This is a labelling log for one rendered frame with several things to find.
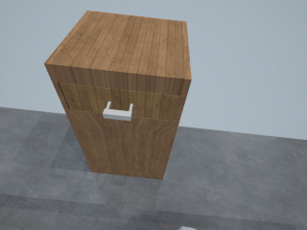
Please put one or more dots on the cabinet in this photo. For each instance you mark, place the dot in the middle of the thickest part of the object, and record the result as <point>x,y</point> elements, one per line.
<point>128,52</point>

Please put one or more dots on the drawer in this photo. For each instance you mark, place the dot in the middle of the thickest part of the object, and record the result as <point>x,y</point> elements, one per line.
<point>95,99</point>

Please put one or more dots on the handle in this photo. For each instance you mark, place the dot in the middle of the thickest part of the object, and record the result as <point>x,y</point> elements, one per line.
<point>115,114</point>

